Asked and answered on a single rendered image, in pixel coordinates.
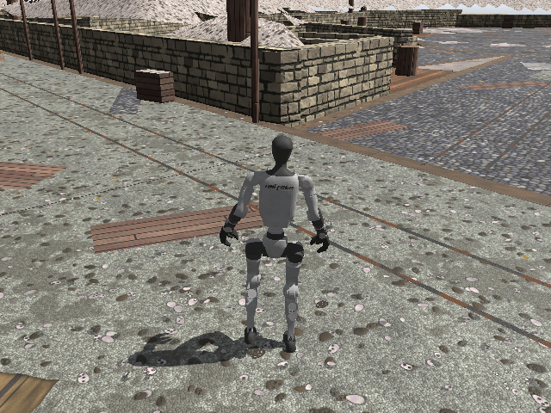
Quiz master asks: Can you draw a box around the right robot upper arm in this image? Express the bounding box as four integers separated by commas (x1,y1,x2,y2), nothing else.
298,174,320,221

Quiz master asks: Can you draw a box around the left robot upper arm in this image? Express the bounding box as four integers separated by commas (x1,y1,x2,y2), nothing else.
233,171,263,218

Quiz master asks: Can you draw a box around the right robot forearm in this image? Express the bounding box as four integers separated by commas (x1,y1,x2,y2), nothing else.
312,208,328,239

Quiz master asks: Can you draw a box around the robot left hand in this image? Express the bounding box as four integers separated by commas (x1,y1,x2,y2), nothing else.
220,226,238,247

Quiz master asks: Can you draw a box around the left robot forearm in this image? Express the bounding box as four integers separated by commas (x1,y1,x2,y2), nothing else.
223,204,241,232

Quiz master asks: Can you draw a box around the humanoid robot torso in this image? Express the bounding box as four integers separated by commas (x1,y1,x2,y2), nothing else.
259,168,299,258

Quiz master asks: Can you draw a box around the right robot foot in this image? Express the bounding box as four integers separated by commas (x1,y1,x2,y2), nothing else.
283,330,296,353

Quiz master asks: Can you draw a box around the robot right hand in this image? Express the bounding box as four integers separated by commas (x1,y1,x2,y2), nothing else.
310,235,330,253

